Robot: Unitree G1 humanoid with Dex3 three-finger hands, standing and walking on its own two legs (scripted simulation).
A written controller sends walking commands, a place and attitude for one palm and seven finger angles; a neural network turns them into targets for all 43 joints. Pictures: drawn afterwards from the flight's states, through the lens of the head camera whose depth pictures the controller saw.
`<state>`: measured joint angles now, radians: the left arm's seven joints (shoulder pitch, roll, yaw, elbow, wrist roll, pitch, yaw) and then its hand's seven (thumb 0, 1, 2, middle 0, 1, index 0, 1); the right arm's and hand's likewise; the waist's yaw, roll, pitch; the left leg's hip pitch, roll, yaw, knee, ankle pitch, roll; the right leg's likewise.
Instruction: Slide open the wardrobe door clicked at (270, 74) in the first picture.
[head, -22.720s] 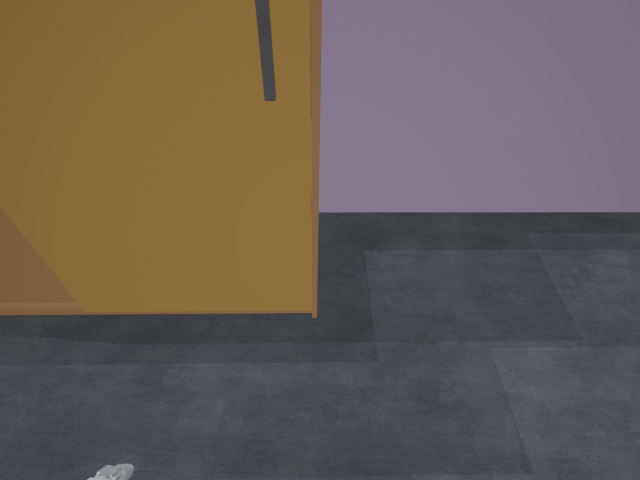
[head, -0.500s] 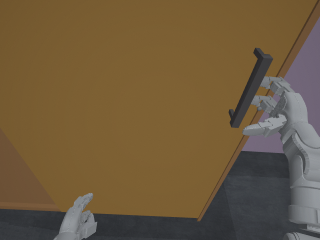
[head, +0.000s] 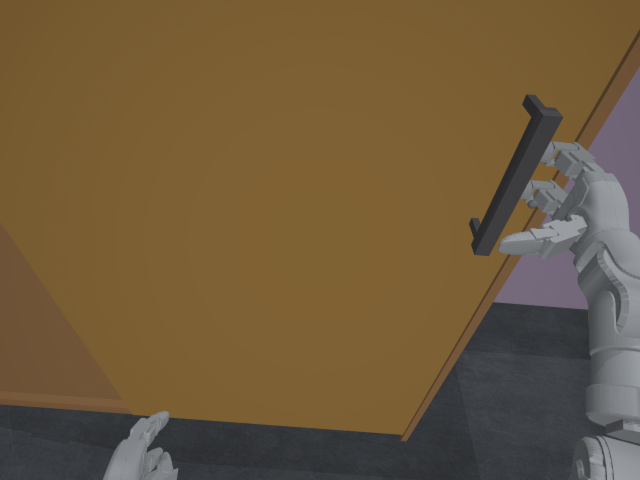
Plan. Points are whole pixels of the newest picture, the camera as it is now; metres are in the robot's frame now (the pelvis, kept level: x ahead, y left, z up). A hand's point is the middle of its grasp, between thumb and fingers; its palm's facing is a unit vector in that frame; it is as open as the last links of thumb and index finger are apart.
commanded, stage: slide the fingers in behind the handle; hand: right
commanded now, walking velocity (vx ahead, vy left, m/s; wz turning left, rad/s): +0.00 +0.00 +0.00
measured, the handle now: (504, 181) +0.43 -0.18 +0.21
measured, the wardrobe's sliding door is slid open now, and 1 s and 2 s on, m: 0.00 0.00 0.00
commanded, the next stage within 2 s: move the hooked fingers beside the handle in 0.76 s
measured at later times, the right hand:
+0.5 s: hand (532, 210) +0.37 -0.19 +0.22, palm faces -0.01 +1.00 -0.02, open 14.0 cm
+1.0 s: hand (504, 207) +0.37 -0.16 +0.22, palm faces -0.01 +1.00 -0.02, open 14.1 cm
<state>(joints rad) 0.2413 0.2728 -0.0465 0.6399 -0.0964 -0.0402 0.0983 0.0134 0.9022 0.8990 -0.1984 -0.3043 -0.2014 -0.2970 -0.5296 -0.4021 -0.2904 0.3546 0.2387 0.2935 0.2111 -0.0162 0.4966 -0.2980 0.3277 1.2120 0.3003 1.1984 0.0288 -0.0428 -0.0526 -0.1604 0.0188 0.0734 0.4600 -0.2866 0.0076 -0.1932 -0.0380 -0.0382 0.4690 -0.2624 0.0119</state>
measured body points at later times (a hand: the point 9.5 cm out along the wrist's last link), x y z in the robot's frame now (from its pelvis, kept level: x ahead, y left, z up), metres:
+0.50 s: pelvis +0.00 -0.01 +0.00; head -0.03 +0.01 +0.45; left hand +0.16 +0.24 -0.09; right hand +0.37 -0.24 +0.22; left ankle -0.03 +0.11 -0.74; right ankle -0.01 -0.13 -0.74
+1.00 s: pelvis +0.00 +0.00 +0.00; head -0.03 +0.02 +0.45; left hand +0.18 +0.23 -0.09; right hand +0.37 -0.21 +0.22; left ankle -0.03 +0.11 -0.74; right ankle -0.01 -0.13 -0.74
